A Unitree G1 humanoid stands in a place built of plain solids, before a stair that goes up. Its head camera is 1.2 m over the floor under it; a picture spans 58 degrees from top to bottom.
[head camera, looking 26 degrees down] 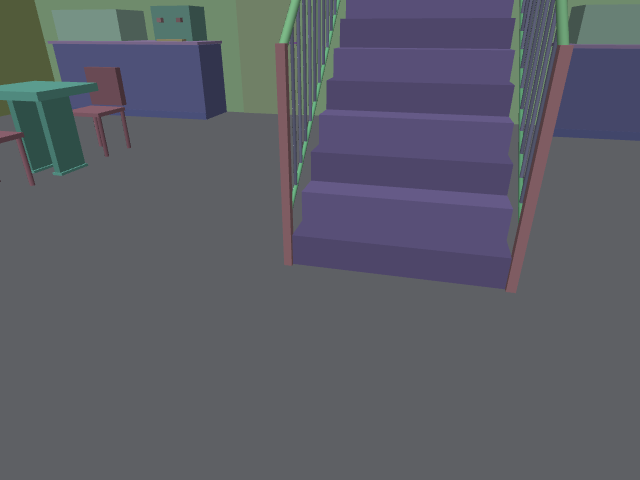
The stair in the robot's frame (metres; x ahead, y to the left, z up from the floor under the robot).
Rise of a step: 0.18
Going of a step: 0.21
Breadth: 1.14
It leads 14 degrees to the right of straight ahead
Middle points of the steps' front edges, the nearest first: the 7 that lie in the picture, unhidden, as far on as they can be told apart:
2.02 -0.40 0.18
2.22 -0.45 0.36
2.42 -0.50 0.54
2.62 -0.55 0.72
2.82 -0.59 0.90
3.03 -0.64 1.08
3.23 -0.69 1.26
